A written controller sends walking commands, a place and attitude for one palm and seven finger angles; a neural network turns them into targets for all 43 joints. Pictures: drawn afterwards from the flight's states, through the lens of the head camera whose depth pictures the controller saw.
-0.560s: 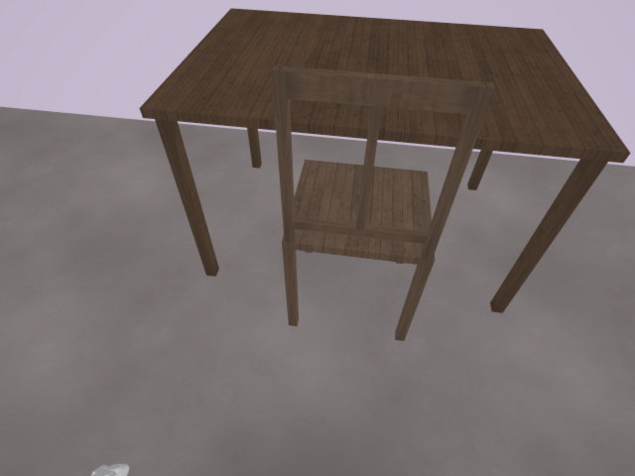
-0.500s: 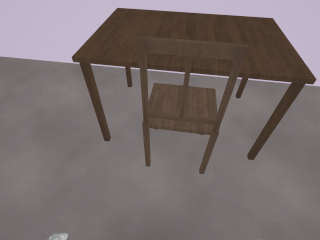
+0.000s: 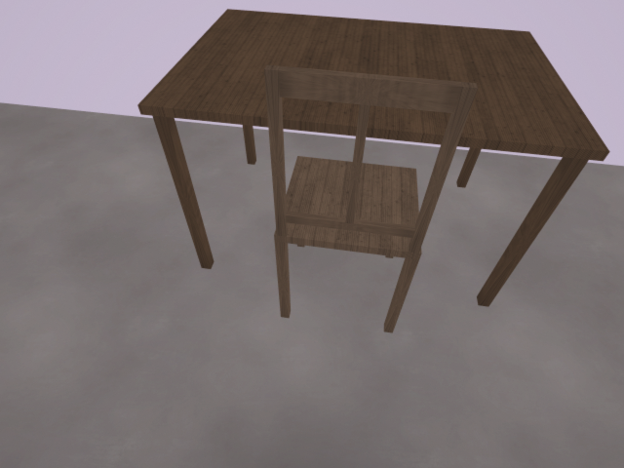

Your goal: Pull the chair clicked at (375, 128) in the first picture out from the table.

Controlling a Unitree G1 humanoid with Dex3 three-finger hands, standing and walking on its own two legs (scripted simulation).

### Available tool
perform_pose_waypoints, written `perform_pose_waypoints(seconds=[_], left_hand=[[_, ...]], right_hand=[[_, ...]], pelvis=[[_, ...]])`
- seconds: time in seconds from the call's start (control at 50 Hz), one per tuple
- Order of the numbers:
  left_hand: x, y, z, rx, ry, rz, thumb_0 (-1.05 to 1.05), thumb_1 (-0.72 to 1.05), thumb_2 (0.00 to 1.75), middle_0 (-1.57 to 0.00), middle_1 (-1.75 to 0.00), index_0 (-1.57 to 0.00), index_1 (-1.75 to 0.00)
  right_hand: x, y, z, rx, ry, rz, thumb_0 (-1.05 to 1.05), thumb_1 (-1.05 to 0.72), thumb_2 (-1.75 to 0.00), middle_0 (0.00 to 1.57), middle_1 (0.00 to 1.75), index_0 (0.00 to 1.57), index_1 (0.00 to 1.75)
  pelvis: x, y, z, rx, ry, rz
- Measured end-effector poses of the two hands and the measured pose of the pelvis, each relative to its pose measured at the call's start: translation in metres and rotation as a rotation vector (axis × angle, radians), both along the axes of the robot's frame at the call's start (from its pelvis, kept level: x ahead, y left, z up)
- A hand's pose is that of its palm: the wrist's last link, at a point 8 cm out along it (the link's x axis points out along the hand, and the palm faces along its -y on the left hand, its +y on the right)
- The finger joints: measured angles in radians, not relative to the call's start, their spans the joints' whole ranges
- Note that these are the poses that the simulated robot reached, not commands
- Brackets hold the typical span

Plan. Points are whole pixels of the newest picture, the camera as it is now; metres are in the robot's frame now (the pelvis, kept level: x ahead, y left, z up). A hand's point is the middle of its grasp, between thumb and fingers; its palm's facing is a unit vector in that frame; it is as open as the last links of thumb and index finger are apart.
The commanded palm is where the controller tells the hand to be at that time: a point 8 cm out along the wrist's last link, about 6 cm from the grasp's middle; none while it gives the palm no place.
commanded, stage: stand and wait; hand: left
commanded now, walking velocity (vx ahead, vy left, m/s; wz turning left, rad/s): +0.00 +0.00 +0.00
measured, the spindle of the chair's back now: (356, 169) +0.76 -0.06 -0.07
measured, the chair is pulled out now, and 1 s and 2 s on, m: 0.00 0.00 0.00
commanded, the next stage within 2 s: look at it before walking up in 0.26 s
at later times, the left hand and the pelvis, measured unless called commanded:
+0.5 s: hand out of the picture +0.06 +0.22 -0.16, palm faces -0.03 -0.95 -0.31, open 7.4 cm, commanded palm none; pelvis -0.01 -0.01 +0.00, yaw +0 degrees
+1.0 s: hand out of the picture +0.07 +0.22 -0.16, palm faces -0.02 -0.95 -0.32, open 7.4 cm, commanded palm none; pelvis +0.00 -0.01 +0.00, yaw +0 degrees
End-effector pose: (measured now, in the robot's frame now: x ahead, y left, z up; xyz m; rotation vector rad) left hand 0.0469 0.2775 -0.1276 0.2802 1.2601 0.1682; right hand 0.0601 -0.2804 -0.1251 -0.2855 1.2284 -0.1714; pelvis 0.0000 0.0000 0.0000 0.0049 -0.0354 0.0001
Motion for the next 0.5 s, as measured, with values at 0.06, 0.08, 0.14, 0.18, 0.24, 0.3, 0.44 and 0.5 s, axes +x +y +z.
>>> perform_pose_waypoints(seconds=[0.06,0.08,0.14,0.18,0.24,0.3,0.44,0.5], left_hand=[[-0.004,0.000,0.000,0.003,0.008,0.003,0.01,0.90,0.90,-0.20,-0.30,-0.20,-0.30],[-0.005,0.000,0.001,0.004,0.009,0.004,0.01,0.91,0.90,-0.20,-0.30,-0.20,-0.30],[-0.005,-0.001,0.001,0.007,0.008,0.005,0.01,0.91,0.90,-0.20,-0.30,-0.20,-0.30],[-0.004,-0.001,0.002,0.009,0.003,0.004,0.01,0.91,0.90,-0.20,-0.30,-0.20,-0.30],[-0.002,-0.003,0.003,0.009,-0.005,0.002,0.01,0.91,0.90,-0.20,-0.30,-0.20,-0.30],[0.000,-0.004,0.003,0.009,-0.015,0.000,0.01,0.91,0.90,-0.20,-0.30,-0.20,-0.30],[0.005,-0.007,0.005,0.008,-0.030,-0.005,0.01,0.91,0.90,-0.20,-0.30,-0.20,-0.30],[0.006,-0.008,0.005,0.007,-0.029,-0.007,0.01,0.91,0.90,-0.20,-0.30,-0.20,-0.30]], right_hand=[[-0.008,-0.001,-0.001,0.002,0.016,-0.009,0.01,-0.90,-0.90,0.20,0.30,0.21,0.30],[-0.010,-0.001,-0.002,0.003,0.020,-0.011,0.01,-0.90,-0.90,0.20,0.30,0.21,0.30],[-0.014,-0.002,-0.003,0.006,0.027,-0.016,0.01,-0.90,-0.90,0.20,0.30,0.21,0.30],[-0.016,-0.002,-0.003,0.008,0.027,-0.018,0.01,-0.90,-0.90,0.20,0.30,0.21,0.30],[-0.017,-0.002,-0.003,0.011,0.025,-0.021,0.01,-0.90,-0.90,0.20,0.30,0.21,0.30],[-0.017,-0.002,-0.003,0.013,0.020,-0.021,0.01,-0.90,-0.90,0.20,0.30,0.21,0.30],[-0.014,-0.004,-0.003,0.016,0.011,-0.020,0.01,-0.90,-0.90,0.20,0.30,0.21,0.30],[-0.014,-0.005,-0.003,0.015,0.011,-0.020,0.01,-0.90,-0.90,0.20,0.30,0.21,0.30]], pelvis=[[-0.001,-0.001,0.000,0.000,-0.001,-0.001],[-0.002,-0.001,0.000,0.000,-0.002,-0.001],[-0.003,-0.002,0.001,0.001,-0.002,-0.002],[-0.004,-0.003,0.001,0.001,-0.002,-0.002],[-0.005,-0.004,0.001,0.001,-0.002,-0.003],[-0.006,-0.005,0.001,0.002,-0.002,-0.003],[-0.006,-0.007,0.002,0.002,0.001,-0.004],[-0.006,-0.008,0.002,0.002,0.003,-0.005]])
